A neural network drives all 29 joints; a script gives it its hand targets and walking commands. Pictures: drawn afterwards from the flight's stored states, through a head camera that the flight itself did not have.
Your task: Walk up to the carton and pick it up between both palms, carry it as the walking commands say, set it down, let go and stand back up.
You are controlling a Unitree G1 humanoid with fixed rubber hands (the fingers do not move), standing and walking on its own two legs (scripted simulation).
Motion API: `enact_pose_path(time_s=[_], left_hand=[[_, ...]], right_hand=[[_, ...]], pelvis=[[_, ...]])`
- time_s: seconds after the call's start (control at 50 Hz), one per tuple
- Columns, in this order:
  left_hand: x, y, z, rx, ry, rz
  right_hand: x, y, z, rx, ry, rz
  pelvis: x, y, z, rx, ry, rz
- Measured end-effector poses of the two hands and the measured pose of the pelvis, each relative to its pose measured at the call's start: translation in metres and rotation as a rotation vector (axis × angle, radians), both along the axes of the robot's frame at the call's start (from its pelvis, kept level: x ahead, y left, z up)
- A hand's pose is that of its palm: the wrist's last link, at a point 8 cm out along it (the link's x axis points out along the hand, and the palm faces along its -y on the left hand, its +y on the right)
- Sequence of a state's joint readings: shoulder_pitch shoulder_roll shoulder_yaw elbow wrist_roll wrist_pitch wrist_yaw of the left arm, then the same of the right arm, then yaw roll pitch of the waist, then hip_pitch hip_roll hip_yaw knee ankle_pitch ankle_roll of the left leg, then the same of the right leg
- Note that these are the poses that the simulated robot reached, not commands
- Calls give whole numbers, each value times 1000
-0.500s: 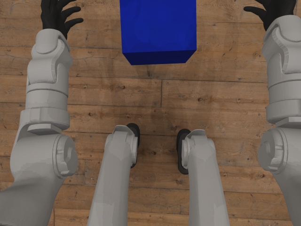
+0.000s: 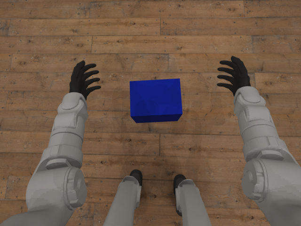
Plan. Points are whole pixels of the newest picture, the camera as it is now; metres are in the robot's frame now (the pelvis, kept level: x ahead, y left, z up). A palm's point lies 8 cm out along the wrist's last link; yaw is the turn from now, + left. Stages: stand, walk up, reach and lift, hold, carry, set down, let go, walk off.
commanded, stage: let go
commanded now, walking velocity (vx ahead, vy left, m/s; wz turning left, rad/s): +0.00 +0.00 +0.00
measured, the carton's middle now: (155, 103) +0.54 +0.03 -0.56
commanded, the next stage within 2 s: stand in 1.12 s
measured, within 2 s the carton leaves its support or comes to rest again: neither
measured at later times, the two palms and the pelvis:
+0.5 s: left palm (33, 181) +0.24 +0.24 +0.01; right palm (281, 182) +0.25 -0.23 -0.01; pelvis -0.01 +0.00 +0.07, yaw -1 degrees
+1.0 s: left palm (31, 178) +0.25 +0.23 +0.04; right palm out of the picture +0.24 -0.23 +0.04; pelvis +0.07 +0.00 +0.10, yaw -1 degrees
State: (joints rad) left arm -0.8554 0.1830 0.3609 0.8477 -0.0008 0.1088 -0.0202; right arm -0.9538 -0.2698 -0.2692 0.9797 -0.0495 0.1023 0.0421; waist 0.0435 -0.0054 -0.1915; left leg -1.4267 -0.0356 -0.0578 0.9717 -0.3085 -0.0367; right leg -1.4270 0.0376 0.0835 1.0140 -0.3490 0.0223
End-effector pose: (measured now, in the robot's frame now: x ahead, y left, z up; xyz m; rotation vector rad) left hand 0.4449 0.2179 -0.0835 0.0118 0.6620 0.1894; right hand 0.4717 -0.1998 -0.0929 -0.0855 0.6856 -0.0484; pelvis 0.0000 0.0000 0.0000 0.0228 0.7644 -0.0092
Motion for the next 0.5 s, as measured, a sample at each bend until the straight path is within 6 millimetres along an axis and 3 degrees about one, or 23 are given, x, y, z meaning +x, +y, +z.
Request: enact_pose_path(time_s=[0.12, 0.18, 0.24, 0.36, 0.42, 0.5], left_hand=[[-37, -6, -22, 27, 57, -39], [-60, 0, -22, 64, 64, -57], [-92, 7, -1, 110, 40, -84], [-169, 28, 45, 139, 117, -110], [-193, 31, 67, 120, 119, -131], [-207, 25, 93, 96, 82, -143]], right_hand=[[-49, -7, -19, -66, 42, -11], [-71, -15, -11, -122, 26, -11], [-95, -16, 14, -159, -19, 43], [-163, -19, 55, -111, 37, 34], [-191, -23, 73, -110, 47, 25], [-219, -28, 87, -95, 65, 6]], pelvis=[[-12, -7, 8, -9, -8, 1], [-19, -9, 12, -8, -37, -1], [-22, -10, 22, -9, -103, -3], [-18, -8, 47, -21, -291, -11], [-14, -5, 59, -26, -405, -5], [-7, 2, 72, -29, -531, -3]])
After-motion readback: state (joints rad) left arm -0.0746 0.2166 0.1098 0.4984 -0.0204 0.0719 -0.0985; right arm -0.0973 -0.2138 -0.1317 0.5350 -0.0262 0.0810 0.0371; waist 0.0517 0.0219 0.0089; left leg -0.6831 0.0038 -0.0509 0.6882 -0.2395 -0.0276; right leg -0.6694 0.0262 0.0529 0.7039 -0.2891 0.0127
